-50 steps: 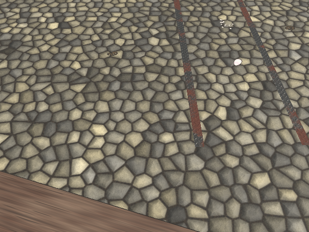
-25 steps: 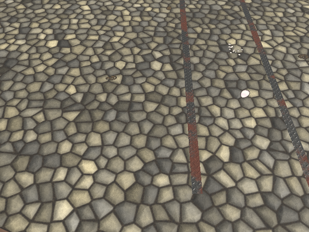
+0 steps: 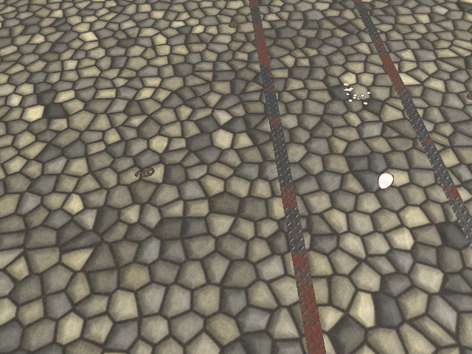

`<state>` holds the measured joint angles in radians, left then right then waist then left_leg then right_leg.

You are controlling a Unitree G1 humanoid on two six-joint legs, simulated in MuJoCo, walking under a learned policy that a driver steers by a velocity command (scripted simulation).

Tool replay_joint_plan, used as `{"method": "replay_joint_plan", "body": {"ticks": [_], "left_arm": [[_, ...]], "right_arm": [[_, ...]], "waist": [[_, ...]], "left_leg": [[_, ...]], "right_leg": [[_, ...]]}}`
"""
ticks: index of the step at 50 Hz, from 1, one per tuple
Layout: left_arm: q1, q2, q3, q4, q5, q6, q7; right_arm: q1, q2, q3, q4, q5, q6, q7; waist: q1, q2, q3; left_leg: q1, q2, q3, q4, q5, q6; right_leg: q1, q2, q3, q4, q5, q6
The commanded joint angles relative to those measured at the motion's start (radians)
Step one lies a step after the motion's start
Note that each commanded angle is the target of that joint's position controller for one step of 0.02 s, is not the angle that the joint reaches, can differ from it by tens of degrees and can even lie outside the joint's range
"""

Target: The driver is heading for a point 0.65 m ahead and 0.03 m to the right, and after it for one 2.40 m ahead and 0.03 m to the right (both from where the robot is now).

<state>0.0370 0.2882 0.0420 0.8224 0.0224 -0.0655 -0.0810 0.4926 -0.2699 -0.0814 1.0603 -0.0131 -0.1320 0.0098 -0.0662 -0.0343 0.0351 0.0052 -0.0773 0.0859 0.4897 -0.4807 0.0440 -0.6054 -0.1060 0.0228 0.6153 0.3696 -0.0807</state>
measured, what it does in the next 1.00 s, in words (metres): goes down: right foot 0.12 m lower, then left foot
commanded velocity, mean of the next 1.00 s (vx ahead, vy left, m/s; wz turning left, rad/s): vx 0.62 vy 0.00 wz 0.00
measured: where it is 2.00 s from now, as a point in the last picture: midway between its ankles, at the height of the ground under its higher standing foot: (247, 239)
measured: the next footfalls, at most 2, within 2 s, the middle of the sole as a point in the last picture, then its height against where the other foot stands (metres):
right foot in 0.14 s outside the picture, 0.12 m lower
left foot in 0.50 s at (217, 299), level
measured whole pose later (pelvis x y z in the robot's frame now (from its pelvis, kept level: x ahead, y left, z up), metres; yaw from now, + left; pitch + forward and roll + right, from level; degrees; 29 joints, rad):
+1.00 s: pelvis +0.77 -0.03 -0.11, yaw +1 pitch +1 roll +1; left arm 0.03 0.23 0.03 0.92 0.03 -0.06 0.00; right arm 0.18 -0.27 -0.02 1.04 0.00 -0.06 -0.01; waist -0.04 0.01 0.03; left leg -0.19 -0.04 0.04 0.68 -0.49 0.02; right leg -0.42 0.01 -0.01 0.48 -0.08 -0.04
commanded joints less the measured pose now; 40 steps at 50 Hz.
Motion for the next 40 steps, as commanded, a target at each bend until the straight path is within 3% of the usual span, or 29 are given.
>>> {"method": "replay_joint_plan", "body": {"ticks": [1, 3, 4, 6, 7, 8, 9, 10, 11, 12, 13, 14, 16, 17, 18, 19, 21, 22, 24, 25, 26, 27, 28, 29, 30, 31, 34, 37, 40], "left_arm": [[-0.034, 0.071, 0.006, -0.020, 0.005, -0.006, 0.002], [-0.079, 0.083, 0.007, -0.029, 0.029, -0.016, 0.023], [-0.006, 0.096, 0.012, -0.010, 0.040, -0.022, 0.035], [0.430, 0.150, 0.048, 0.128, 0.046, -0.027, 0.052], [0.590, 0.181, 0.075, 0.183, 0.037, -0.018, 0.050], [0.626, 0.232, 0.072, 0.201, 0.037, -0.016, 0.035], [0.652, 0.182, 0.062, 0.188, 0.031, -0.025, 0.033], [0.563, 0.208, 0.079, 0.183, 0.025, -0.025, 0.056], [0.441, 0.077, 0.044, 0.163, 0.032, -0.031, 0.070], [0.396, 0.098, 0.036, 0.167, 0.028, -0.042, 0.085], [0.387, 0.075, 0.024, 0.174, 0.028, -0.055, 0.088], [0.373, 0.049, 0.012, 0.175, 0.009, -0.065, 0.090], [0.312, 0.071, 0.015, 0.161, 0.002, -0.075, 0.089], [0.318, 0.071, 0.016, 0.158, -0.006, -0.076, 0.082], [0.332, 0.101, 0.026, 0.157, -0.014, -0.080, 0.073], [0.359, 0.095, 0.027, 0.169, -0.028, -0.082, 0.069], [0.419, 0.102, 0.025, 0.195, -0.036, -0.079, 0.063], [0.443, 0.119, 0.025, 0.197, -0.028, -0.074, 0.064], [0.421, 0.147, 0.032, 0.206, -0.019, -0.048, 0.081], [0.430, 0.098, 0.023, 0.191, -0.025, -0.038, 0.087], [0.602, -0.056, -0.001, 0.193, -0.049, -0.030, 0.093], [0.573, -0.014, -0.014, 0.214, -0.046, -0.051, 0.076], [0.445, 0.048, 0.008, 0.167, -0.077, -0.053, 0.080], [0.341, 0.059, 0.009, 0.131, -0.076, -0.050, 0.088], [0.293, 0.054, 0.015, 0.133, -0.067, -0.038, 0.096], [0.297, 0.040, 0.019, 0.132, -0.053, -0.028, 0.096], [0.329, -0.035, 0.011, 0.129, -0.042, 0.001, 0.093], [0.201, -0.021, 0.006, 0.083, -0.035, 0.001, 0.095], [0.079, 0.002, 0.005, 0.063, -0.030, -0.005, 0.084]], "right_arm": [[-0.085, -0.118, -0.012, -0.081, -0.017, -0.009, -0.010], [-0.014, -0.152, -0.012, -0.067, -0.035, 0.018, -0.036], [-0.005, -0.166, -0.012, -0.062, -0.039, 0.030, -0.042], [-0.074, -0.164, -0.014, -0.070, -0.019, 0.062, -0.047], [-0.163, -0.129, -0.016, -0.091, 0.000, 0.059, -0.031], [-0.148, -0.016, 0.015, -0.153, -0.003, 0.033, -0.023], [-0.157, -0.023, 0.028, -0.189, 0.031, 0.006, -0.041], [-0.188, -0.061, 0.030, -0.213, 0.036, -0.007, -0.046], [-0.320, -0.116, 0.018, -0.202, -0.001, 0.009, -0.037], [-0.344, -0.088, 0.023, -0.221, -0.030, 0.030, -0.019], [-0.345, -0.080, 0.030, -0.214, -0.053, 0.048, 0.003], [-0.391, -0.057, 0.039, -0.236, -0.055, 0.063, 0.026], [-0.472, -0.027, 0.063, -0.292, -0.042, 0.064, 0.053], [-0.485, -0.012, 0.073, -0.290, -0.031, 0.062, 0.057], [-0.496, -0.010, 0.079, -0.301, -0.017, 0.059, 0.056], [-0.530, -0.030, 0.077, -0.302, -0.008, 0.057, 0.051], [-0.546, -0.041, 0.074, -0.306, -0.016, 0.046, 0.040], [-0.475, -0.042, 0.071, -0.287, -0.024, 0.039, 0.035], [-0.117, -0.095, 0.046, -0.172, -0.040, 0.019, 0.017], [0.006, -0.174, 0.021, -0.137, -0.053, 0.021, 0.003], [0.026, -0.249, 0.009, -0.135, -0.072, 0.023, 0.009], [-0.027, -0.185, 0.019, -0.161, 0.020, 0.017, 0.031], [-0.153, -0.154, 0.020, -0.183, 0.034, 0.013, 0.031], [-0.260, -0.123, 0.029, -0.190, 0.039, 0.001, 0.031], [-0.324, -0.083, 0.042, -0.190, 0.033, -0.004, 0.029], [-0.324, -0.061, 0.049, -0.174, 0.017, -0.012, 0.032], [-0.336, -0.057, 0.055, -0.139, 0.004, -0.009, 0.031], [-0.367, -0.105, 0.045, -0.126, 0.008, 0.010, -0.001], [-0.299, -0.130, 0.040, -0.090, 0.017, 0.032, -0.024]], "waist": [[0.049, 0.042, 0.134], [0.016, 0.018, 0.184], [0.044, 0.008, 0.142], [0.236, 0.013, -0.048], [0.324, -0.111, -0.137], [0.217, -0.275, -0.145], [0.246, -0.272, -0.244], [0.211, -0.252, -0.247], [0.168, 0.001, -0.071], [0.114, -0.042, 0.019], [0.078, 0.035, 0.072], [0.048, 0.045, 0.115], [0.020, -0.039, 0.150], [0.031, -0.021, 0.122], [0.030, -0.047, 0.121], [0.044, 0.005, 0.140], [0.058, 0.047, 0.133], [0.041, 0.034, 0.061], [-0.125, -0.028, -0.122], [-0.152, 0.012, -0.217], [-0.034, 0.278, -0.385], [-0.088, 0.289, -0.575], [-0.063, 0.194, -0.388], [-0.020, 0.100, -0.220], [0.019, 0.025, -0.133], [0.053, 0.016, -0.088], [0.119, 0.060, -0.091], [0.113, 0.100, -0.095], [0.058, 0.111, -0.126]], "left_leg": [[-0.327, 0.204, -0.118, -0.154, 0.112, 0.124], [-0.119, 0.220, -0.122, -0.031, 0.299, 0.124], [-0.033, 0.204, -0.103, 0.103, 0.478, 0.126], [-0.068, 0.182, -0.072, 0.643, 0.768, 0.129], [-0.282, 0.044, -0.019, 1.132, 0.360, 0.116], [-0.707, -0.005, -0.143, 1.327, -0.171, 0.125], [-0.960, 0.008, -0.239, 1.300, -0.100, 0.137], [-1.103, 0.052, -0.230, 1.167, 0.050, 0.117], [-1.052, 0.136, -0.214, 1.011, 0.143, 0.065], [-0.970, 0.151, -0.213, 0.933, 0.154, 0.023], [-0.897, 0.183, -0.237, 0.839, 0.164, -0.008], [-0.792, 0.212, -0.206, 0.697, 0.203, -0.031], [-0.641, 0.226, -0.124, 0.451, 0.359, -0.030], [-0.540, 0.205, -0.066, 0.355, 0.436, -0.016], [-0.436, 0.191, -0.032, 0.290, 0.464, 0.004], [-0.413, 0.171, -0.012, 0.234, 0.515, 0.025], [-0.411, 0.106, 0.040, 0.108, 0.562, 0.068], [-0.372, 0.050, 0.071, 0.099, 0.547, 0.080], [-0.011, 0.034, 0.022, 0.006, 0.643, 0.115], [0.186, 0.194, -0.108, 0.056, 0.808, 0.137], [0.450, 0.515, -0.475, 0.176, 1.434, 0.256], [0.565, 0.479, -0.682, 0.049, 1.200, 0.323], [0.410, 0.451, -0.523, -0.003, 1.111, 0.306], [0.210, 0.411, -0.418, -0.056, 1.083, 0.268], [0.058, 0.380, -0.358, -0.115, 1.067, 0.251], [-0.065, 0.358, -0.310, -0.151, 1.151, 0.229], [-0.202, 0.314, -0.199, -0.210, 1.192, 0.209], [-0.252, 0.227, -0.068, -0.229, 1.194, 0.166], [-0.173, 0.221, -0.060, -0.225, 1.073, 0.140]], "right_leg": [[0.270, 0.014, -0.074, -0.059, 0.039, -0.004], [0.152, 0.005, -0.078, -0.185, -0.075, 0.004], [0.194, 0.009, -0.079, -0.246, -0.097, -0.011], [0.562, 0.019, -0.062, -0.311, -0.117, -0.064], [0.782, -0.035, -0.015, -0.292, -0.132, -0.103], [1.042, -0.112, 0.067, 0.069, 0.223, -0.046], [1.236, -0.213, 0.244, 0.064, 0.260, -0.103], [1.167, -0.345, 0.489, -0.167, -0.418, -0.218], [0.913, -0.284, 0.480, -0.312, -0.657, -0.188], [0.711, -0.291, 0.503, -0.335, -0.639, -0.209], [0.561, -0.270, 0.446, -0.342, -0.527, -0.204], [0.401, -0.215, 0.347, -0.399, -0.508, -0.176], [0.244, -0.114, 0.177, -0.481, -0.377, -0.134], [0.232, -0.057, 0.091, -0.506, -0.277, -0.121], [0.207, -0.074, 0.087, -0.537, -0.231, -0.123], [0.263, -0.068, 0.059, -0.576, -0.180, -0.119], [0.476, -0.047, 0.001, -0.522, 0.152, -0.098], [0.578, -0.042, -0.021, -0.389, 0.439, -0.081], [0.560, -0.019, -0.046, 0.063, 0.456, -0.028], [0.425, 0.056, -0.077, 0.381, 0.057, -0.003], [0.166, 0.217, -0.031, 0.869, -0.981, 0.030], [0.032, 0.238, 0.229, 0.924, -0.996, 0.029], [-0.030, 0.169, 0.189, 0.854, -0.950, 0.037], [-0.036, 0.114, 0.121, 0.768, -0.875, 0.051], [-0.018, 0.086, 0.078, 0.729, -0.836, 0.067], [0.055, 0.065, 0.065, 0.687, -0.792, 0.068], [0.138, 0.027, 0.047, 0.504, -0.718, 0.080], [0.196, 0.049, -0.013, 0.195, -0.507, 0.090], [0.231, 0.082, -0.027, 0.014, -0.301, 0.089]]}}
